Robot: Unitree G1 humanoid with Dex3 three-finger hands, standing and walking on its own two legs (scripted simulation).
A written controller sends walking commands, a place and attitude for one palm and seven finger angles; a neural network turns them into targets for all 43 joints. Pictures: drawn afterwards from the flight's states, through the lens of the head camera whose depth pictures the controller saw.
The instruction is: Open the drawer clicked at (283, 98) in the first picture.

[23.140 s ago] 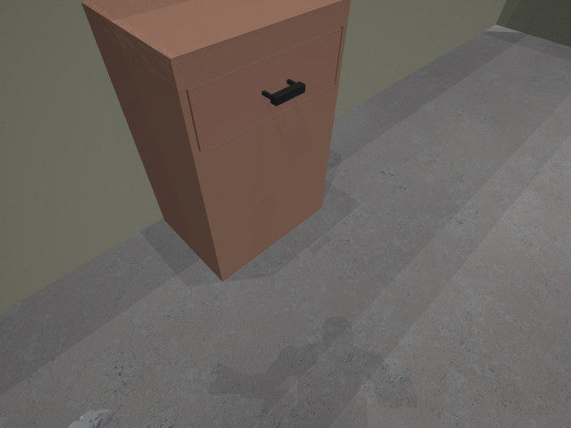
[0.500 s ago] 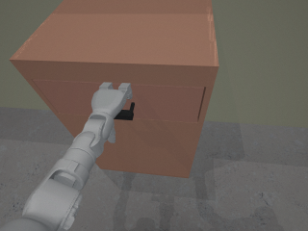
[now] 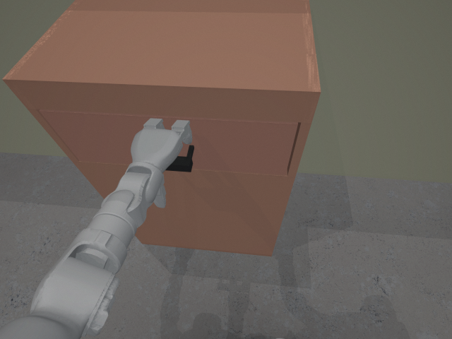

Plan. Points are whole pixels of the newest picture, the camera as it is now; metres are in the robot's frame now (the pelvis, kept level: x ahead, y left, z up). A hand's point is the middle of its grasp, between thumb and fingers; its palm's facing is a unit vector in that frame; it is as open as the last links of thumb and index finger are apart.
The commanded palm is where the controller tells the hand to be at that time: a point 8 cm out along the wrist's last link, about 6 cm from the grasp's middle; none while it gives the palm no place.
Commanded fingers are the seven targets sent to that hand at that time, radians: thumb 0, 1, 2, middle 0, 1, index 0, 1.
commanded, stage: lower the fingers behind the handle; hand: left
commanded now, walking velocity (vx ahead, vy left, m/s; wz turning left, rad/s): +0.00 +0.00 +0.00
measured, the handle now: (168, 155) +0.49 +0.14 -0.02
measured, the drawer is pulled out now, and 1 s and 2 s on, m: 0.00 0.00 0.00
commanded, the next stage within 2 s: lift the fingers back up to retry in 1.40 s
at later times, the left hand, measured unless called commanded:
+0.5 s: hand (169, 168) +0.45 +0.13 +0.00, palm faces -0.02 -0.03 -1.00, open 13.8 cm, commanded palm +0.42 +0.14 +0.05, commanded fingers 0.00 -0.50 0.30 -0.30 -1.20 -0.30 -1.20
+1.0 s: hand (170, 172) +0.44 +0.13 -0.01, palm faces +0.00 -0.02 -1.00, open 13.9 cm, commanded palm +0.42 +0.15 +0.02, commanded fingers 0.00 -0.50 0.30 -0.30 -1.20 -0.30 -1.20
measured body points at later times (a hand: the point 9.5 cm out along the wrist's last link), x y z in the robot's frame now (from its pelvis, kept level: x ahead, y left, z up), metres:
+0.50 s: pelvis +0.00 +0.01 -0.01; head +0.08 -0.02 +0.43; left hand +0.44 +0.13 +0.05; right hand +0.05 -0.26 -0.16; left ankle -0.05 +0.12 -0.73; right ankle +0.03 -0.11 -0.73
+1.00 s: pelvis -0.02 +0.00 -0.02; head +0.07 -0.02 +0.42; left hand +0.44 +0.13 +0.04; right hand +0.03 -0.27 -0.16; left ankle -0.05 +0.12 -0.73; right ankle +0.03 -0.11 -0.73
